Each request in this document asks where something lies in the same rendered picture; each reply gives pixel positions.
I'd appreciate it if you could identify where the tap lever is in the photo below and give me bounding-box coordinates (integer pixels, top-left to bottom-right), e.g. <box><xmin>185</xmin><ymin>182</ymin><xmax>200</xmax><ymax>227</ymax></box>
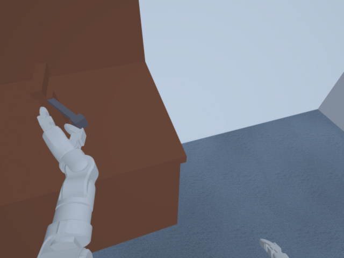
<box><xmin>47</xmin><ymin>98</ymin><xmax>89</xmax><ymax>129</ymax></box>

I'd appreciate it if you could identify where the counter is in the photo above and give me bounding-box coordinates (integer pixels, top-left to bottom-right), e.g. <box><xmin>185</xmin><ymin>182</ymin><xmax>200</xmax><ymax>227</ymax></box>
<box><xmin>0</xmin><ymin>0</ymin><xmax>187</xmax><ymax>258</ymax></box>

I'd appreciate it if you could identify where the robot left forearm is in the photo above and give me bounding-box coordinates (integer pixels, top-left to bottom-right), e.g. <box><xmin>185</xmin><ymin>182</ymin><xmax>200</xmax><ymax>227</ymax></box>
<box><xmin>37</xmin><ymin>149</ymin><xmax>98</xmax><ymax>258</ymax></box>

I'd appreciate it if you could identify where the right robot hand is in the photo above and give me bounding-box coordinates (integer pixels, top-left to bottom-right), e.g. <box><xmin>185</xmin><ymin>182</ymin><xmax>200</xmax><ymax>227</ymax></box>
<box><xmin>260</xmin><ymin>239</ymin><xmax>289</xmax><ymax>258</ymax></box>

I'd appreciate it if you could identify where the left robot hand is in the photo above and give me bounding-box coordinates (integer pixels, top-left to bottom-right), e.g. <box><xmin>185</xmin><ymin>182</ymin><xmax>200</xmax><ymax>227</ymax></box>
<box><xmin>37</xmin><ymin>107</ymin><xmax>86</xmax><ymax>162</ymax></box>

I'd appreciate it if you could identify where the robot left upper arm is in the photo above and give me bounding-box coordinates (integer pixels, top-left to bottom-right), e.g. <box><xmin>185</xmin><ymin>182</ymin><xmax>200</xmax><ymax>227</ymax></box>
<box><xmin>39</xmin><ymin>247</ymin><xmax>93</xmax><ymax>258</ymax></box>

